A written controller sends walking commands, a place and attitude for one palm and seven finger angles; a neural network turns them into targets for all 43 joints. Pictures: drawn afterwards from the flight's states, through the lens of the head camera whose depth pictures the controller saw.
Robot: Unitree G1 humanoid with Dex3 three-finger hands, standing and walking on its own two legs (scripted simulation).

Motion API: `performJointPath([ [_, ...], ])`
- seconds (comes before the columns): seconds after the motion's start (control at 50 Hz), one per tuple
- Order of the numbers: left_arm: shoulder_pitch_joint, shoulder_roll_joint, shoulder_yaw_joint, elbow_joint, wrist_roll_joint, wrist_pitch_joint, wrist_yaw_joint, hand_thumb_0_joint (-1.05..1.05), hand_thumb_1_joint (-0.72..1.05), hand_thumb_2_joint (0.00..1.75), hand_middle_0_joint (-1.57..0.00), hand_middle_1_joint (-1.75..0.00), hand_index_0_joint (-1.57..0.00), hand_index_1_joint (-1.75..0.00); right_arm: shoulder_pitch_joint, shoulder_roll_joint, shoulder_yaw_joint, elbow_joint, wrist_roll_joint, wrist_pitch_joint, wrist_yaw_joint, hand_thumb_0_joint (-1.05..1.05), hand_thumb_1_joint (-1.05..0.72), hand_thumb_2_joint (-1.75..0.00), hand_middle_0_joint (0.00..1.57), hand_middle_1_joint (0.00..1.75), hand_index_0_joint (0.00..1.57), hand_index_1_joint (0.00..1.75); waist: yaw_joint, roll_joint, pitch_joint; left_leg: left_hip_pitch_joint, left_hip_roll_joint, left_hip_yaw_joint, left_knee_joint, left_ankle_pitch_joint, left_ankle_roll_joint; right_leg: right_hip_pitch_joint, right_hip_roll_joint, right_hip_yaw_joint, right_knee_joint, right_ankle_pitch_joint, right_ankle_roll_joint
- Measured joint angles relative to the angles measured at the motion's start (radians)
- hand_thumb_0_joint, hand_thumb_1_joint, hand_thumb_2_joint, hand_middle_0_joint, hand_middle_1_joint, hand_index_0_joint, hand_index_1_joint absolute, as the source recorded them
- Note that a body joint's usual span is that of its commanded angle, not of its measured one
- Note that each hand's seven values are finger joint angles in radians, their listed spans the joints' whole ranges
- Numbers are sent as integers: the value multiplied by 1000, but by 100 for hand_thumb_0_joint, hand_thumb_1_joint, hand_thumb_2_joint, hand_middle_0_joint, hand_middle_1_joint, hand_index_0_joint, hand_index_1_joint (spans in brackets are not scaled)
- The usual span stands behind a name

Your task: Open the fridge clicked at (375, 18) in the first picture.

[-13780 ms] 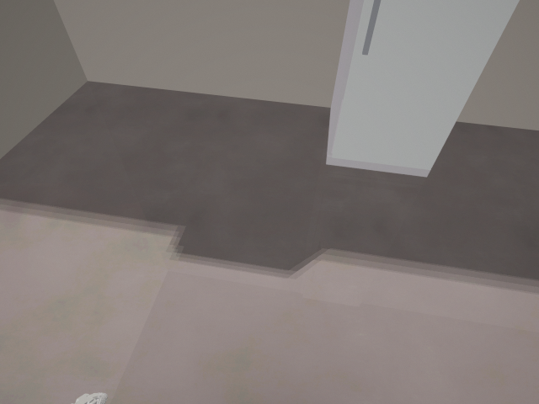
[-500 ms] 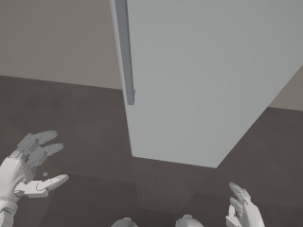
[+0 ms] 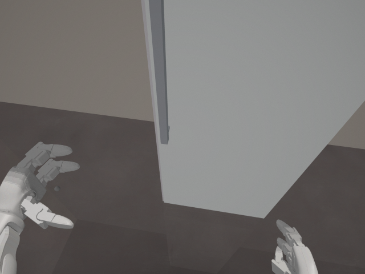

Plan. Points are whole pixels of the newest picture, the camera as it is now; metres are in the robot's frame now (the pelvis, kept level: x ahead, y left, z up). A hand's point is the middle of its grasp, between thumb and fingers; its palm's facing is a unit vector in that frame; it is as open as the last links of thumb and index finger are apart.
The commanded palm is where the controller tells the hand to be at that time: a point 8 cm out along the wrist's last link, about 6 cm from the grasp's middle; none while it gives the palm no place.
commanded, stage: raise the hand to about handle height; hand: left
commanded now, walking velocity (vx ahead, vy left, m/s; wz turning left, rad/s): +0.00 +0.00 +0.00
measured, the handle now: (162, 66) +0.51 +0.09 +0.19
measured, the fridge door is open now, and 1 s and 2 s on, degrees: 0 0 0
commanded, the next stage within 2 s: move the hooked fingers beside the handle in 0.78 s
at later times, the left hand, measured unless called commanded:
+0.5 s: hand (56, 163) +0.28 +0.27 +0.12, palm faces -0.02 -1.00 -0.04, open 14.0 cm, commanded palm +0.25 +0.31 +0.13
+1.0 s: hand (60, 168) +0.27 +0.26 +0.12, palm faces -0.01 -1.00 -0.02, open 14.0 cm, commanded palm +0.26 +0.30 +0.13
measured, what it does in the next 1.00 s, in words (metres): stands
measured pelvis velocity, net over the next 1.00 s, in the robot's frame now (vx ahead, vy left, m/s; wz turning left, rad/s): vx -0.01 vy -0.02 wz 0.00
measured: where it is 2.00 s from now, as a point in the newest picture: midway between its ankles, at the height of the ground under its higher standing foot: outside the picture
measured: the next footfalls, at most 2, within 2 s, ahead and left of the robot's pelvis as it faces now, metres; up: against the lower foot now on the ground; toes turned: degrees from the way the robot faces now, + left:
none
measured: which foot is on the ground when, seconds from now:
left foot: down 0.00-1.00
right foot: down 0.00-1.00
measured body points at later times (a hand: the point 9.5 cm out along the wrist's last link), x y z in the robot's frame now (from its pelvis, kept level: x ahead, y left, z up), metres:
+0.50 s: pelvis +0.01 +0.00 +0.02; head +0.02 -0.01 +0.47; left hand +0.28 +0.32 +0.13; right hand +0.17 -0.25 -0.06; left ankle -0.03 +0.09 -0.71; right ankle +0.04 -0.14 -0.71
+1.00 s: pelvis -0.01 -0.02 +0.02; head +0.01 -0.02 +0.47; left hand +0.27 +0.31 +0.12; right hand +0.16 -0.26 -0.06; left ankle -0.03 +0.09 -0.71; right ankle +0.04 -0.14 -0.71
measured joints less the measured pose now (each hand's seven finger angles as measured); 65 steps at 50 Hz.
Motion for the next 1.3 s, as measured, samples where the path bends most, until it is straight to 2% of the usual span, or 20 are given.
performJointPath([
  [0.34, -155, 46, 44, 106, 8, 74, -29, -1, -50, 30, -30, -120, -30, -120, 12, -10, 1, 24, 4, 33, -14, 2, -90, -90, 20, 30, 20, 30, -4, 6, 11, 108, -6, 6, -122, 48, -1, 100, 0, 5, -105, 37, 1],
  [0.44, -164, 50, 46, 139, 13, 89, -36, -1, -50, 30, -30, -120, -30, -120, 17, -15, -2, 20, 5, 42, -7, 2, -90, -90, 20, 30, 20, 30, -10, 6, 11, 116, -8, 11, -140, 58, -3, 102, -1, 9, -114, 44, -1],
  [0.6, -141, 22, 40, 119, 22, 61, -25, -1, -50, 30, -30, -120, -30, -120, 22, -13, -6, 26, 3, 40, -10, 2, -90, -90, 20, 30, 20, 30, -7, 2, 21, 132, -5, 12, -155, 68, -7, 115, 2, 11, -122, 50, -7],
  [0.92, -158, 24, 38, 160, 19, 54, -37, -1, -50, 30, -30, -120, -30, -120, 5, -13, -1, 33, 6, 30, -22, 2, -90, -90, 20, 30, 20, 30, -4, 7, 26, 133, 0, 5, -156, 78, -17, 116, 7, 3, -120, 56, -17],
  [1.06, -253, 29, 18, 245, 32, 45, -33, -1, -50, 30, -30, -120, -30, -120, -1, -19, 1, 41, 9, 37, -39, 2, -90, -90, 20, 30, 20, 30, -2, -1, 38, 110, 0, -3, -135, 77, -19, 99, 6, -4, -105, 54, -20],
  [1.2, -333, 24, -18, 285, 48, 40, -15, -1, -51, 30, -30, -120, -30, -120, 7, -17, 1, 42, 9, 48, -40, 2, -90, -90, 20, 30, 20, 30, -18, -6, 38, 94, -2, 4, -134, 78, -18, 78, 4, 4, -98, 56, -19],
  [1.3, -349, 20, -15, 301, 58, 46, 6, -1, -50, 30, -30, -120, -30, -120, 22, -11, 1, 34, 7, 66, -28, 2, -90, -90, 20, 30, 20, 30, -33, -7, 29, 91, -1, 17, -142, 78, -17, 66, 6, 17, -99, 56, -18],
])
